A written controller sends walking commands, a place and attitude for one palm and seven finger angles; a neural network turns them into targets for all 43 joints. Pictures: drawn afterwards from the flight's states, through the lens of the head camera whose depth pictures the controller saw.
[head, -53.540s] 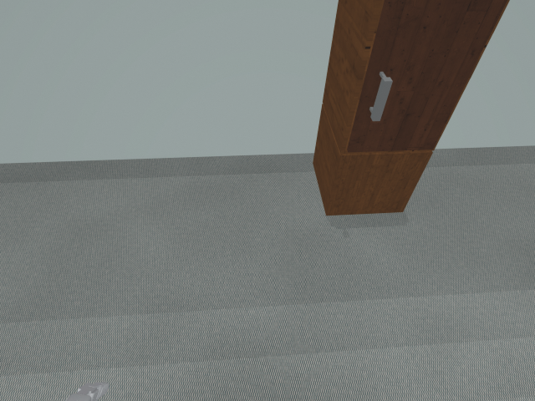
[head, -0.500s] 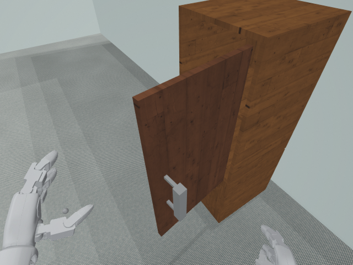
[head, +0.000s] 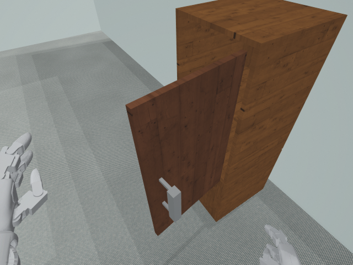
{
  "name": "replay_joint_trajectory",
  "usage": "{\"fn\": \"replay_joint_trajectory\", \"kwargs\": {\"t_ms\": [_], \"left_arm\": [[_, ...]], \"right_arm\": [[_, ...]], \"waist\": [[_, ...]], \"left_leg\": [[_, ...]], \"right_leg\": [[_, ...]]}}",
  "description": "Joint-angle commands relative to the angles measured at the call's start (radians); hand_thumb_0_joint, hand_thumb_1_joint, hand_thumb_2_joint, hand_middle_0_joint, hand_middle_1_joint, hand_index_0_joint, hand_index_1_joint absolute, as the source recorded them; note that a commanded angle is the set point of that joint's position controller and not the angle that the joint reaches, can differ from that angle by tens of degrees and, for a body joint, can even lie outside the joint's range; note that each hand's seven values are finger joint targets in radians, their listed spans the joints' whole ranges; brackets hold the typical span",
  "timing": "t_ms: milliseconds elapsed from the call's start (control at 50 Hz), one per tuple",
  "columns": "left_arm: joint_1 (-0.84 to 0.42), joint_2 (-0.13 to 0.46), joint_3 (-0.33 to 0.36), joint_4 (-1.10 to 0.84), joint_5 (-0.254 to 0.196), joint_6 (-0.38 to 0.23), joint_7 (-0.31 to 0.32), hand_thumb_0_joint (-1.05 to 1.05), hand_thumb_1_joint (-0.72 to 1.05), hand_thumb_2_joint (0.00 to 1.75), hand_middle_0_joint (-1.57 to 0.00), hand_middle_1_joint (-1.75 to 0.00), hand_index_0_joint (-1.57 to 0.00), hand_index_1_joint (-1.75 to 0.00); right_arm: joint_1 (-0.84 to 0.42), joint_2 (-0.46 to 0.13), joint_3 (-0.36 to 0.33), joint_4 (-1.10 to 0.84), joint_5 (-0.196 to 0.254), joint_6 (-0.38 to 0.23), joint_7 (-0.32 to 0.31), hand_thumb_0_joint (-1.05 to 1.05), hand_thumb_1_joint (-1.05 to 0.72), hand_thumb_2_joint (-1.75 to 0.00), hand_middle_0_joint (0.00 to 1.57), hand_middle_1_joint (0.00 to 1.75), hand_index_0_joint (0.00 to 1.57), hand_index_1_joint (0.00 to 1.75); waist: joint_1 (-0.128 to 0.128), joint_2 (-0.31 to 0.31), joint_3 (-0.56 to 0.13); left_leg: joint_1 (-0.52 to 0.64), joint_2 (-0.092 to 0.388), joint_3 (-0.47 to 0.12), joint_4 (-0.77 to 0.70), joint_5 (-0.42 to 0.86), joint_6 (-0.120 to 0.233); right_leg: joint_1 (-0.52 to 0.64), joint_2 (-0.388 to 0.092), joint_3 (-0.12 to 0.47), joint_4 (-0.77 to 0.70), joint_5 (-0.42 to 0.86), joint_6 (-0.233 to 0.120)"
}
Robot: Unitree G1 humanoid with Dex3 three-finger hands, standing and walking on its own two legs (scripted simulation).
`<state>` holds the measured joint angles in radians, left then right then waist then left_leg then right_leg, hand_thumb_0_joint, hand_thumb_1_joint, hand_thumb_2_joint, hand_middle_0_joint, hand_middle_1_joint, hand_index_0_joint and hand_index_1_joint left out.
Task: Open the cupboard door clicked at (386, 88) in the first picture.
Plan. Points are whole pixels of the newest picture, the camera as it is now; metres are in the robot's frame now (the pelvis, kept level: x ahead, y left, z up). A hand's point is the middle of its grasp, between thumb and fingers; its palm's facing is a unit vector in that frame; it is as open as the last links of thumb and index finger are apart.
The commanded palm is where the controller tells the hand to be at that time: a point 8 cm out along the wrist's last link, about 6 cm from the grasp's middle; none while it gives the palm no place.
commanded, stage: draw the hand back to the body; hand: left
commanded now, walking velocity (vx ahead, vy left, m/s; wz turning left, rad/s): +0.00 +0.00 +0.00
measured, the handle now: (169, 199) +0.32 +0.07 -0.08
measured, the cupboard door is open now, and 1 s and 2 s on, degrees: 99 99 99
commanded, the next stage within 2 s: step back with the hand held close in 0.12 s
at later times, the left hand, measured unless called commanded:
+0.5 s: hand (52, 187) +0.20 +0.25 +0.15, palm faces +0.35 -0.80 -0.49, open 7.4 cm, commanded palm +0.14 +0.29 +0.18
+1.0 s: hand out of the picture +0.09 +0.30 +0.15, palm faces +0.45 -0.74 -0.51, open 7.4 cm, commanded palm +0.02 +0.33 +0.18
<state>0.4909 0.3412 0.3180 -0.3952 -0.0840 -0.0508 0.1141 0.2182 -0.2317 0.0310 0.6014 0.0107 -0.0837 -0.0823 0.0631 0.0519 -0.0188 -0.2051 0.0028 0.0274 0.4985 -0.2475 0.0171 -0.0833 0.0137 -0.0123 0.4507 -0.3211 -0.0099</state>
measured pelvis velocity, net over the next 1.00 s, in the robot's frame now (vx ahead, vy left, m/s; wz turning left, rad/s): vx -0.10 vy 0.02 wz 0.07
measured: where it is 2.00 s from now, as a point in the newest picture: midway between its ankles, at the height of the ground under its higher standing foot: outside the picture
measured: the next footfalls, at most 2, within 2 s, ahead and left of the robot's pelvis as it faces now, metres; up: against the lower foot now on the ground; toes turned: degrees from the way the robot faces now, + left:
left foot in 1.26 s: -0.09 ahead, +0.12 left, +0.00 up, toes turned +6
right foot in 1.62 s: -0.36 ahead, -0.09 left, +0.00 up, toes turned -4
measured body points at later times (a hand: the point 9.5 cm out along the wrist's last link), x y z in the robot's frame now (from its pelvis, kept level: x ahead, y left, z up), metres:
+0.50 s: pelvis -0.01 +0.00 +0.00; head +0.01 -0.02 +0.45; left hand +0.17 +0.29 +0.18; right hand +0.18 -0.25 -0.08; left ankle +0.02 +0.11 -0.74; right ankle -0.05 -0.11 -0.74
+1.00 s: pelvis -0.10 +0.02 -0.01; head -0.08 +0.03 +0.44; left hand +0.06 +0.33 +0.18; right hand +0.08 -0.21 -0.09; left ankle +0.01 +0.11 -0.74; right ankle -0.08 -0.10 -0.73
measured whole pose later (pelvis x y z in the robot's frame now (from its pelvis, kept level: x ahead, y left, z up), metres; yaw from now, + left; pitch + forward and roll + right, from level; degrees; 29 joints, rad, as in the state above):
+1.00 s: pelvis -0.10 +0.02 -0.01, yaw +4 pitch -1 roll -2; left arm 0.53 0.43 0.43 -0.48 -0.01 -0.19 0.14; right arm 0.22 -0.22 0.01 0.55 0.00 -0.05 -0.09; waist -0.01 0.03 0.05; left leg -0.43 0.00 0.02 0.56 -0.16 0.06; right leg -0.27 0.06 0.02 0.59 -0.27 0.02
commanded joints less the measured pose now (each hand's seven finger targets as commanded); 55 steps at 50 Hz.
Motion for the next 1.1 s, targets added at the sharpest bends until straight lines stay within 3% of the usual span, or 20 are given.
{"fn": "replay_joint_trajectory", "kwargs": {"t_ms": [0,20,160,200,220,240,260,320,380,440,500,600,700,800,860,940,1000,1020,1040,1080], "left_arm": [[-0.119,0.220,0.150,-0.260,0.010,-0.084,0.027,0.00,0.90,0.90,-0.20,-0.30,-0.20,-0.30],[-0.124,0.224,0.151,-0.270,0.012,-0.086,0.028,0.00,0.90,0.90,-0.20,-0.30,-0.20,-0.30],[-0.087,0.173,0.121,-0.167,0.001,-0.073,0.016,0.00,0.90,0.90,-0.20,-0.30,-0.20,-0.30],[-0.100,0.181,0.126,-0.179,0.002,-0.080,0.014,0.00,0.90,0.90,-0.20,-0.30,-0.20,-0.30],[-0.163,0.213,0.143,-0.240,0.004,-0.089,0.016,0.00,0.90,0.90,-0.20,-0.30,-0.20,-0.30],[-0.348,0.376,0.298,-0.268,0.027,-0.143,0.032,0.00,0.90,0.90,-0.20,-0.30,-0.20,-0.30],[-0.180,0.264,0.220,-0.166,0.018,-0.145,0.016,0.00,0.90,0.90,-0.20,-0.30,-0.20,-0.30],[-0.058,0.206,0.159,-0.148,0.025,-0.137,0.001,0.00,0.90,0.90,-0.20,-0.30,-0.20,-0.30],[-0.006,0.211,0.165,-0.199,0.025,-0.142,0.004,0.00,0.90,0.90,-0.20,-0.30,-0.20,-0.30],[0.028,0.259,0.214,-0.232,0.024,-0.143,0.016,0.00,0.90,0.90,-0.20,-0.30,-0.20,-0.30],[0.049,0.284,0.244,-0.276,0.019,-0.145,0.026,0.00,0.90,0.90,-0.20,-0.30,-0.20,-0.30],[0.085,0.284,0.250,-0.298,0.014,-0.150,0.040,0.00,0.90,0.90,-0.20,-0.30,-0.20,-0.30],[0.103,0.265,0.234,-0.290,0.019,-0.165,0.046,0.00,0.90,0.90,-0.20,-0.30,-0.20,-0.30],[0.078,0.258,0.238,-0.277,0.039,-0.191,0.051,0.00,0.90,0.90,-0.20,-0.30,-0.20,-0.30],[0.045,0.249,0.240,-0.275,0.056,-0.207,0.053,0.00,0.90,0.90,-0.20,-0.30,-0.20,-0.30],[-0.023,0.261,0.262,-0.320,0.079,-0.224,0.052,0.00,0.90,0.90,-0.20,-0.30,-0.20,-0.30],[0.011,0.266,0.274,-0.343,0.067,-0.230,0.049,0.00,0.90,0.90,-0.20,-0.30,-0.20,-0.30],[0.043,0.269,0.276,-0.348,0.054,-0.234,0.049,0.00,0.90,0.90,-0.20,-0.30,-0.20,-0.30],[0.074,0.295,0.296,-0.354,0.045,-0.237,0.052,0.00,0.90,0.90,-0.20,-0.30,-0.20,-0.30],[0.080,0.272,0.252,-0.335,0.028,-0.242,0.061,0.00,0.90,0.90,-0.20,-0.30,-0.20,-0.30]], "right_arm": [[-0.155,-0.093,-0.038,-0.165,-0.001,-0.067,-0.019,0.00,-0.90,-0.90,0.20,0.30,0.20,0.30],[-0.155,-0.093,-0.037,-0.160,-0.002,-0.071,-0.019,0.00,-0.90,-0.90,0.20,0.30,0.20,0.30],[-0.158,-0.096,-0.045,-0.148,-0.003,-0.066,-0.016,0.00,-0.90,-0.90,0.20,0.30,0.20,0.30],[-0.157,-0.099,-0.050,-0.146,-0.004,-0.064,-0.016,0.00,-0.90,-0.90,0.20,0.30,0.20,0.30],[-0.165,-0.100,-0.050,-0.149,-0.006,-0.069,-0.017,0.00,-0.90,-0.90,0.20,0.30,0.20,0.30],[-0.134,-0.099,-0.033,-0.178,0.004,-0.049,-0.013,0.00,-0.90,-0.90,0.20,0.30,0.20,0.30],[-0.152,-0.102,-0.048,-0.147,-0.006,-0.038,-0.016,0.00,-0.90,-0.90,0.20,0.30,0.20,0.30],[-0.150,-0.111,-0.059,-0.161,-0.009,-0.001,-0.009,0.00,-0.90,-0.90,0.20,0.30,0.20,0.30],[-0.150,-0.115,-0.067,-0.179,-0.007,0.023,-0.008,0.00,-0.90,-0.90,0.20,0.30,0.20,0.30],[-0.159,-0.110,-0.072,-0.191,-0.005,0.046,-0.014,0.00,-0.90,-0.90,0.20,0.30,0.20,0.30],[-0.159,-0.105,-0.075,-0.213,0.000,0.062,-0.017,0.00,-0.90,-0.90,0.20,0.30,0.20,0.30],[-0.150,-0.109,-0.080,-0.222,0.000,0.067,-0.018,0.00,-0.90,-0.90,0.20,0.30,0.20,0.30],[-0.138,-0.122,-0.082,-0.217,-0.001,0.051,-0.016,0.00,-0.90,-0.90,0.20,0.30,0.20,0.30],[-0.134,-0.137,-0.080,-0.218,-0.001,0.028,-0.017,0.00,-0.90,-0.90,0.20,0.30,0.20,0.30],[-0.134,-0.141,-0.078,-0.221,-0.005,0.007,-0.021,0.00,-0.90,-0.90,0.20,0.30,0.20,0.30],[-0.141,-0.148,-0.086,-0.215,-0.012,-0.029,-0.022,0.00,-0.90,-0.90,0.20,0.30,0.20,0.30],[-0.131,-0.130,-0.088,-0.210,-0.019,-0.047,-0.010,0.00,-0.90,-0.90,0.20,0.30,0.20,0.30],[-0.120,-0.118,-0.090,-0.204,-0.017,-0.051,-0.005,0.00,-0.90,-0.90,0.20,0.30,0.20,0.30],[-0.114,-0.114,-0.092,-0.198,-0.019,-0.053,-0.001,0.00,-0.90,-0.90,0.20,0.30,0.20,0.30],[-0.072,-0.087,-0.094,-0.151,-0.014,-0.044,0.017,0.00,-0.90,-0.90,0.20,0.30,0.20,0.30]], "waist": [[0.000,0.058,-0.050],[0.001,0.082,-0.058],[-0.004,-0.024,0.006],[-0.002,-0.032,-0.015],[0.000,-0.008,-0.050],[-0.044,0.037,0.067],[-0.045,-0.060,0.032],[-0.054,-0.063,-0.020],[-0.051,-0.010,-0.106],[-0.049,-0.032,-0.150],[-0.050,-0.043,-0.177],[-0.054,0.008,-0.162],[-0.060,0.040,-0.112],[-0.065,0.059,-0.032],[-0.060,0.084,-0.007],[-0.047,0.182,-0.034],[-0.048,0.129,-0.043],[-0.054,0.062,-0.045],[-0.063,0.004,-0.055],[-0.082,-0.179,-0.112]], "left_leg": [[0.121,0.011,-0.006,-0.072,0.170,0.009],[0.134,0.011,-0.006,-0.073,0.178,0.007],[0.129,0.015,0.000,-0.085,0.173,0.012],[0.144,0.014,0.003,-0.086,0.182,0.015],[0.156,0.010,0.005,-0.084,0.191,0.017],[0.091,0.018,-0.018,-0.063,0.120,0.023],[0.094,0.023,-0.028,-0.026,0.144,0.026],[0.113,0.029,-0.011,-0.019,0.246,0.024],[0.144,0.047,-0.002,-0.035,0.380,0.020],[0.142,0.056,-0.003,-0.034,0.462,0.019],[0.123,0.061,-0.001,-0.032,0.476,0.017],[0.061,0.065,-0.014,-0.047,0.426,0.012],[-0.049,0.077,-0.043,-0.104,0.202,0.018],[-0.291,0.102,-0.103,-0.208,-0.212,0.047],[-0.454,0.137,-0.156,-0.268,-0.394,0.070],[-0.625,0.206,-0.239,-0.360,-0.583,0.107],[-0.547,0.180,-0.196,-0.263,-0.491,0.094],[-0.444,0.133,-0.153,-0.181,-0.392,0.067],[-0.306,0.071,-0.075,-0.056,-0.286,0.034],[-0.019,-0.014,0.008,0.274,-0.057,-0.031]], "right_leg": [[-0.087,-0.014,-0.008,-0.107,0.242,-0.005],[-0.088,-0.013,-0.007,-0.108,0.247,-0.006],[-0.101,-0.009,-0.006,-0.131,0.247,0.005],[-0.092,-0.010,-0.004,-0.133,0.258,0.007],[-0.078,-0.013,0.001,-0.132,0.276,0.007],[-0.156,-0.058,0.065,-0.189,0.307,0.007],[-0.171,-0.077,0.080,-0.187,0.363,0.011],[-0.143,-0.084,0.069,-0.150,0.493,0.024],[-0.102,-0.071,0.046,-0.102,0.552,0.029],[-0.077,-0.061,0.033,-0.073,0.594,0.031],[-0.062,-0.056,0.038,-0.050,0.607,0.029],[-0.070,-0.041,0.037,-0.038,0.523,0.028],[-0.078,-0.016,0.031,-0.044,0.332,0.030],[0.002,0.016,0.036,-0.009,0.149,0.035],[0.087,0.042,0.029,0.073,0.072,0.039],[0.219,0.099,-0.001,0.270,0.079,0.041],[0.126,0.078,0.038,0.218,0.047,0.014],[0.018,0.047,0.091,0.116,0.051,-0.012],[-0.130,-0.014,0.194,-0.008,0.054,-0.042],[-0.406,-0.211,0.396,-0.182,0.189,-0.112]]}}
